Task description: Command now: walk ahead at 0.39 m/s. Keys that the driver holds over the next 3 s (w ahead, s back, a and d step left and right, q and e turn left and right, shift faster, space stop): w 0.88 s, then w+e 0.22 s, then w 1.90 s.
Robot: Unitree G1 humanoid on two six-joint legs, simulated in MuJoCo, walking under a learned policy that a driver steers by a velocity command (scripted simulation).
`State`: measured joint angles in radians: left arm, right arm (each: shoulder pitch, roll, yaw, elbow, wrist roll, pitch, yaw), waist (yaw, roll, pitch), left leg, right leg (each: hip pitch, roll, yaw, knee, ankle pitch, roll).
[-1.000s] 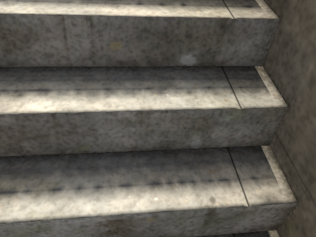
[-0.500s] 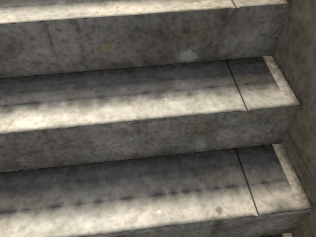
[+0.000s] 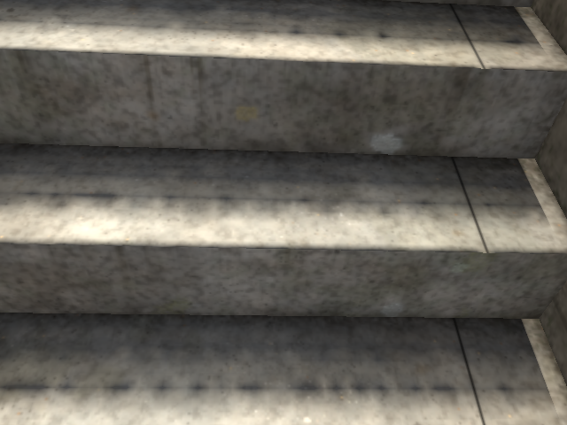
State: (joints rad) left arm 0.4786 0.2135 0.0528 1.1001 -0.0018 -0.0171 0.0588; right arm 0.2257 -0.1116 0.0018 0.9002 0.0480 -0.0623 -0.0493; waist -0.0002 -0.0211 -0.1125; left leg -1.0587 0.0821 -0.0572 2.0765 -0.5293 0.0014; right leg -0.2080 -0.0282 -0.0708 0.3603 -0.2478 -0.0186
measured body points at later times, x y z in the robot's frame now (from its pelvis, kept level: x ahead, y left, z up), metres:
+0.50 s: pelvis +0.18 +0.18 +0.18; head +0.13 +0.24 +0.62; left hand +0.39 +0.33 +0.09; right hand +0.07 -0.01 +0.04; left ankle +0.17 +0.24 -0.55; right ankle +0.25 -0.01 -0.18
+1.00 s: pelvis +0.42 +0.21 +0.35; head +0.38 +0.24 +0.80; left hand +0.41 +0.44 +0.18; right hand +0.57 +0.00 +0.26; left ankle +0.39 +0.39 -0.03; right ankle +0.42 +0.15 -0.35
